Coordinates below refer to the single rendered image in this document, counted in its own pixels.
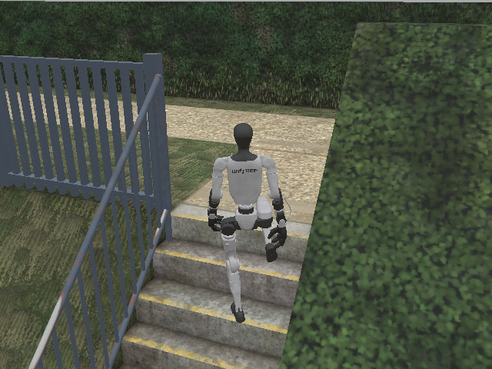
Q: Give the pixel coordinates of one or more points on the stairs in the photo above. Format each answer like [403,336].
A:
[184,317]

